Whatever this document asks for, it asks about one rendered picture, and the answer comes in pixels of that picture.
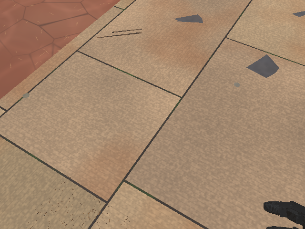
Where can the right robot hand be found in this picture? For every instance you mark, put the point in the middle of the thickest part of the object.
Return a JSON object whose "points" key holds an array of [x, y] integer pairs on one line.
{"points": [[290, 210]]}

